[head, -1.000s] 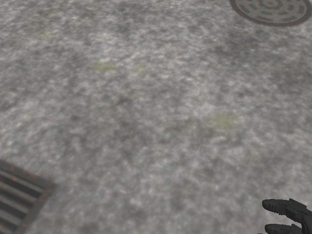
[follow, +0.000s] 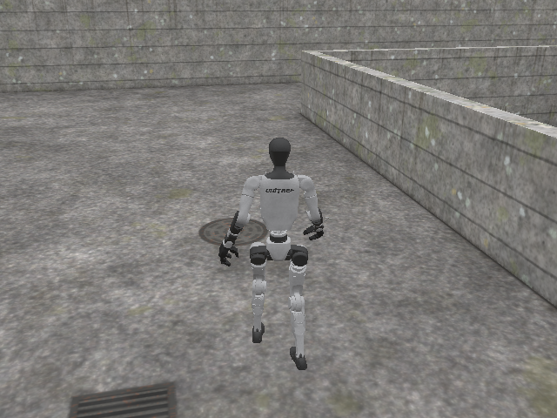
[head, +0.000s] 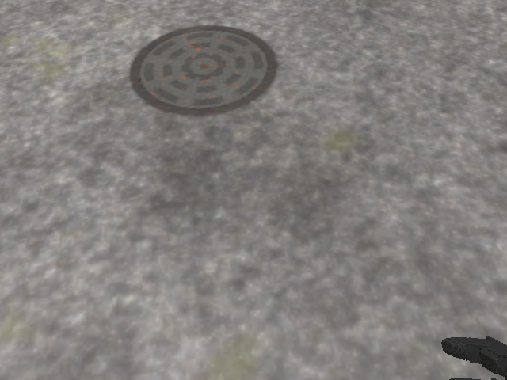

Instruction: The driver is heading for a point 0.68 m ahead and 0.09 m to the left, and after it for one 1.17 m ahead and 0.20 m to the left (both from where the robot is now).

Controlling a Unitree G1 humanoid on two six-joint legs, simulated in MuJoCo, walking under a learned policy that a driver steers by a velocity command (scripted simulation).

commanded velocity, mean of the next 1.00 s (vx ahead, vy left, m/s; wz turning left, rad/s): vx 0.49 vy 0.00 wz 0.08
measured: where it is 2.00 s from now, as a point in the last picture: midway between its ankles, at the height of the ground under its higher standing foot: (287, 295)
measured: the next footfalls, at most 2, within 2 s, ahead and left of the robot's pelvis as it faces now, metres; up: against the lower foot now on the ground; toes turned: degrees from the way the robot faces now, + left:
left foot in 0.02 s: +0.17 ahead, +0.13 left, +0.00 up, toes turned -4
right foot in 0.52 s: +0.42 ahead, -0.15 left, +0.00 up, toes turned -5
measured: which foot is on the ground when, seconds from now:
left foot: up 0.00-0.00, down 0.02-0.52, up 0.54-1.00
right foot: down 0.00-0.02, up 0.04-0.50, down 0.52-1.00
